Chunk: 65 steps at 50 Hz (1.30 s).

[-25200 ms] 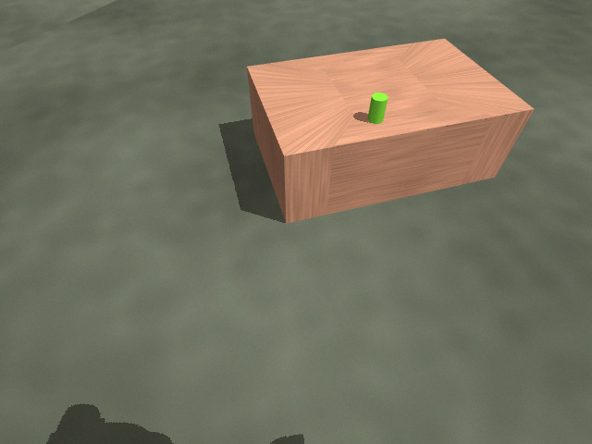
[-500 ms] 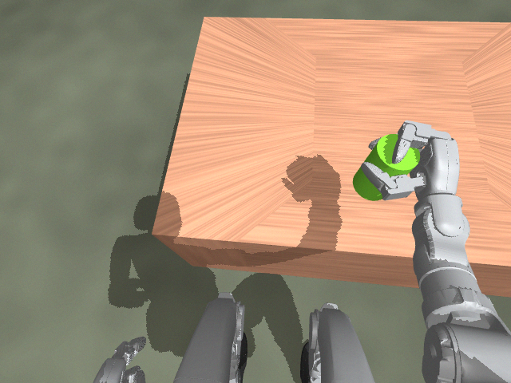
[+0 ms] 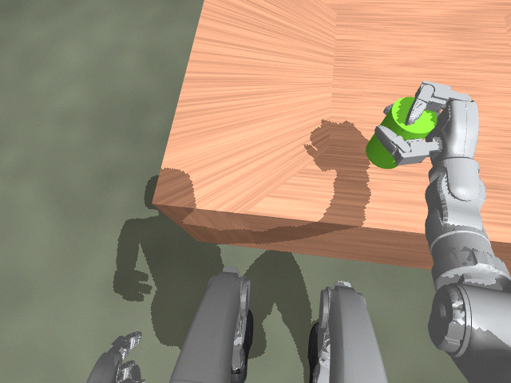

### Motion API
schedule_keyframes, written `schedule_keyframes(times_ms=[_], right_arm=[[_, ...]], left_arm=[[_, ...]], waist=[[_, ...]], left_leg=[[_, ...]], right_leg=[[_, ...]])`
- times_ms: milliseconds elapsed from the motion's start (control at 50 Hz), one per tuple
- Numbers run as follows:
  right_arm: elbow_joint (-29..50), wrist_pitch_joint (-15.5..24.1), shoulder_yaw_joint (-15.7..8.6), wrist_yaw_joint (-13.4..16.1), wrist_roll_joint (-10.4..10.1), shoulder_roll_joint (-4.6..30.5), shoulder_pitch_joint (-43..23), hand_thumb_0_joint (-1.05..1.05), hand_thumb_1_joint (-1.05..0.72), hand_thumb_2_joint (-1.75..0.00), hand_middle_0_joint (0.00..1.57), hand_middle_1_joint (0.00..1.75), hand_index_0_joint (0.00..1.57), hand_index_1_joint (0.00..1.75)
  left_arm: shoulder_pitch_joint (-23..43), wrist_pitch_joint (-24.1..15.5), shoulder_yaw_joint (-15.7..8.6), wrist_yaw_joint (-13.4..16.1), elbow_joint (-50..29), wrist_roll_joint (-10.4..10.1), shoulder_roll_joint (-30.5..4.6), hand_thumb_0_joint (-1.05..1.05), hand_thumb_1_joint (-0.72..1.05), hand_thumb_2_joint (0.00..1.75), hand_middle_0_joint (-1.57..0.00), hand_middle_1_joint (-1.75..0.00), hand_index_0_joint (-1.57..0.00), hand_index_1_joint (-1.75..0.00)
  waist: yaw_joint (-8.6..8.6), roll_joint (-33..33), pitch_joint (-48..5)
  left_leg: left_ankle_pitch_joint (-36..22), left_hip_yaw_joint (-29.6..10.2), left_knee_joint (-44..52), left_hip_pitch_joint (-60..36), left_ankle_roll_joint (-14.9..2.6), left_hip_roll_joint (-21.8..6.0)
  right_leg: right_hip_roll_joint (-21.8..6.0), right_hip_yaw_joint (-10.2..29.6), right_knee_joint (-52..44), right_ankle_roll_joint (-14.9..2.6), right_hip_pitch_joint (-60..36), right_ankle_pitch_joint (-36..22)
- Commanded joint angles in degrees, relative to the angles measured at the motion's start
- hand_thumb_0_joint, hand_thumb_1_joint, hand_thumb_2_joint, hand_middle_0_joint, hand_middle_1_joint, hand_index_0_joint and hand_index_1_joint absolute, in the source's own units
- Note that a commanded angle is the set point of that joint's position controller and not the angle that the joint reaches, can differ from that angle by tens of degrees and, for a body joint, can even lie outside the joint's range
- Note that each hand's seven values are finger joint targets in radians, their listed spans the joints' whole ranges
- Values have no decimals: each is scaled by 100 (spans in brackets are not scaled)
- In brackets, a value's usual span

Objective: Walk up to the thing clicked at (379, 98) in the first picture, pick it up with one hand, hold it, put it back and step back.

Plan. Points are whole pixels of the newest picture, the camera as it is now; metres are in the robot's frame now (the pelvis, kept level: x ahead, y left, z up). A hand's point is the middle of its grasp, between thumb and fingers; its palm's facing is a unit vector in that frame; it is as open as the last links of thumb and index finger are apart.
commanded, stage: lower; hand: right
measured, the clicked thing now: (397, 135) +0.49 -0.15 -0.01
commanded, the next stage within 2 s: loosen in 1.04 s
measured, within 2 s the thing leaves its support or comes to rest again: neither
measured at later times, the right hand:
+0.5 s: hand (386, 143) +0.50 -0.15 -0.05, palm faces +0.01 +1.00 -0.01, open 5.7 cm
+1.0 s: hand (378, 151) +0.50 -0.15 -0.08, palm faces +0.01 +1.00 -0.02, open 5.7 cm
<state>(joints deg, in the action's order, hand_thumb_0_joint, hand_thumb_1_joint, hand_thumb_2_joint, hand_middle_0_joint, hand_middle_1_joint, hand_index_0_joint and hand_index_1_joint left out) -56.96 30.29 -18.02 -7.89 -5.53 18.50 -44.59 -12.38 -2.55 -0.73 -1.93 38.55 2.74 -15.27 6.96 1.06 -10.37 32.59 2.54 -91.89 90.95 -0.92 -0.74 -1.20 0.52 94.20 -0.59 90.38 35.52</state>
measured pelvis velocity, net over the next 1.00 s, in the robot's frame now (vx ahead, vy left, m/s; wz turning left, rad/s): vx -0.01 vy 0.00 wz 0.00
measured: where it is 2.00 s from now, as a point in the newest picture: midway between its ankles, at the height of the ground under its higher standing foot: (278, 368)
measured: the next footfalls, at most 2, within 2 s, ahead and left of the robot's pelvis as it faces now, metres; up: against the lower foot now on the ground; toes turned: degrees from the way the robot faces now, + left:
none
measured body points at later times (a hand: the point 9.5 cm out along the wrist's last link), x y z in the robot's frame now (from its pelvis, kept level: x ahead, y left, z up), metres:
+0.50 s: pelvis +0.00 -0.01 -0.05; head +0.20 -0.02 +0.35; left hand +0.09 +0.27 -0.18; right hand +0.49 -0.20 -0.05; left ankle +0.08 +0.12 -0.53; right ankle +0.06 -0.12 -0.53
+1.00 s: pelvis -0.01 +0.00 -0.08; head +0.20 -0.02 +0.31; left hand +0.07 +0.28 -0.21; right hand +0.49 -0.20 -0.08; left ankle +0.08 +0.12 -0.53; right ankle +0.06 -0.12 -0.53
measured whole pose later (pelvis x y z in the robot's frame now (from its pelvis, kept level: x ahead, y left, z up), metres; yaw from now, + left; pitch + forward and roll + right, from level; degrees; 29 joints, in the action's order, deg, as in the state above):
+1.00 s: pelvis -0.01 +0.00 -0.08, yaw +0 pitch +37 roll +2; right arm -55.2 30.5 -17.5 -5.7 -3.8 18.4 -47.7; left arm -10.8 -0.8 -1.0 -2.7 38.1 3.6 -15.8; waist 7.8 1.3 -10.7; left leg 36.2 2.7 -108.3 108.6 -0.9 -1.6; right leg -0.5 0.9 110.8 -0.9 108.3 39.1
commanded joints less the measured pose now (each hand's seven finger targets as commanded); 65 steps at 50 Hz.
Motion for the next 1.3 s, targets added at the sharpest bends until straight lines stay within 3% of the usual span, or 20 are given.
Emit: schedule_keyframes(times_ms=[0,20,80,100,200,220,280,300,320,400,500,760,820,860,960,1000,1080,1100,1140,1280], right_arm=[[834,377,-85,-30,-111,768,-1972,0,-36,-132,133,143,135,143],[902,425,-260,-2,-94,992,-2078,0,-38,-131,133,142,135,142],[863,538,-158,-59,-30,922,-1964,0,-40,-130,133,140,134,140],[940,593,-268,-57,-21,1066,-1937,0,-37,-128,130,139,132,139],[1452,728,-211,-27,-16,1060,-2330,0,-32,-127,128,137,130,137],[1462,706,-124,-14,-28,881,-2271,0,-30,-128,127,137,130,138],[1762,682,-164,82,47,1074,-2420,0,-35,-130,130,140,132,140],[1625,641,66,71,73,759,-2311,0,-35,-130,130,140,132,140],[1662,629,-85,131,89,918,-2351,0,-37,-131,132,141,134,141],[1339,493,9,167,77,646,-2136,0,-37,-137,136,147,139,147],[1231,443,-94,219,126,749,-2032,0,-38,-139,139,150,141,150],[1581,512,1,212,169,903,-2617,0,-35,-141,139,152,142,152],[1202,420,48,199,120,713,-2336,0,-33,-140,138,152,142,152],[1470,428,-69,227,151,996,-2510,0,-34,-140,139,152,142,152],[1194,381,-79,217,115,836,-2228,0,-33,-140,139,151,142,151],[1612,423,-159,229,142,1070,-2465,0,-35,-139,139,151,142,151],[1345,411,-105,201,126,863,-2394,0,-36,-139,138,150,141,150],[1201,388,-135,207,149,905,-2164,0,-35,-137,137,148,139,148],[1360,394,-75,208,185,953,-2390,0,-28,-134,135,146,139,146],[1185,254,-53,213,142,849,-2331,0,-3,-87,122,109,123,109]], left_arm=[[-687,-136,-343,98,-280,-4,-972,0,90,91,-19,-29,-19,-30],[-706,-137,-343,90,-279,0,-978,0,89,91,-19,-29,-19,-29],[-716,-139,-355,62,-280,48,-973,0,90,90,-19,-29,-19,-29],[-708,-138,-363,57,-260,52,-997,0,90,90,-19,-29,-19,-29],[-792,-114,-416,52,-282,90,-1077,0,89,91,-19,-29,-18,-30],[-816,-114,-408,42,-274,108,-1070,0,88,92,-19,-29,-18,-30],[-876,-54,-460,57,-207,116,-1146,0,89,91,-19,-29,-18,-30],[-866,-39,-469,44,-180,125,-1168,0,88,92,-19,-29,-18,-30],[-850,-17,-468,41,-193,133,-1136,0,89,92,-19,-29,-18,-30],[-797,22,-471,33,-177,98,-1146,0,89,91,-19,-29,-18,-30],[-730,73,-436,-1,-250,79,-1092,0,89,91,-19,-29,-18,-30],[-769,90,-433,5,-350,94,-1092,0,88,91,-19,-29,-18,-30],[-822,82,-435,16,-255,83,-1150,0,89,91,-19,-29,-18,-30],[-834,86,-441,18,-269,83,-1139,0,89,91,-19,-29,-18,-30],[-796,93,-416,14,-272,73,-1099,0,88,91,-19,-29,-18,-30],[-756,108,-403,8,-344,69,-1099,0,88,91,-19,-29,-18,-30],[-803,118,-398,18,-262,76,-1112,0,88,91,-19,-29,-18,-30],[-777,120,-405,6,-281,77,-1107,0,88,91,-19,-29,-18,-30],[-754,137,-406,14,-337,71,-1113,0,89,90,-20,-29,-20,-29],[-802,142,-404,34,-362,31,-1140,0,94,87,-20,-30,-21,-29]], waist=[[144,71,-3005],[95,107,-3042],[107,43,-3170],[47,159,-3254],[116,418,-3916],[128,458,-4032],[103,798,-4313],[174,841,-4224],[121,733,-4206],[226,459,-3857],[173,352,-3464],[246,488,-4063],[286,438,-3868],[184,589,-3962],[239,306,-3683],[147,465,-3933],[268,412,-3634],[160,432,-3609],[215,444,-3674],[287,307,-3698]], left_leg=[[-915,-246,1040,-1987,-118,86],[-809,-232,981,-1891,-129,92],[-902,-333,822,-1970,-102,70],[-1017,-356,727,-1950,-107,57],[-1369,-281,443,-1783,-114,75],[-1509,-249,358,-1715,-123,82],[-1497,-136,200,-1358,-157,95],[-1485,-83,103,-1135,-173,92],[-1460,-103,130,-1241,-157,87],[-1286,-58,39,-982,-152,83],[-990,-40,-86,-784,-168,66],[-924,-123,-260,-886,-136,23],[-1028,-100,-336,-746,-139,25],[-1036,-128,-361,-781,-154,23],[-923,-152,-391,-838,-126,10],[-976,-130,-472,-764,-155,26],[-956,-88,-555,-502,-162,30],[-951,-94,-564,-534,-173,31],[-800,-84,-571,-419,-173,36],[-649,-68,-515,-504,-147,24]], right_leg=[[124,188,-960,-155,-1280,-717],[130,201,-944,-155,-1205,-630],[146,148,-674,-175,-865,-681],[148,132,-607,-162,-866,-808],[152,143,-363,-137,-1209,-1201],[143,154,-305,-125,-1302,-1375],[126,245,-285,-69,-1831,-1678],[114,323,-291,-33,-1953,-1782],[131,276,-213,-70,-1728,-1639],[132,343,-160,-74,-1415,-1380],[143,379,-189,-81,-961,-930],[191,176,230,-119,-650,-731],[188,188,305,-114,-612,-875],[187,159,319,-110,-597,-874],[194,134,406,-142,-125,-665],[189,149,386,-126,-307,-786],[184,194,442,-120,-223,-773],[184,171,420,-113,-204,-783],[172,196,441,-120,-239,-615],[183,181,422,-128,-148,-418]])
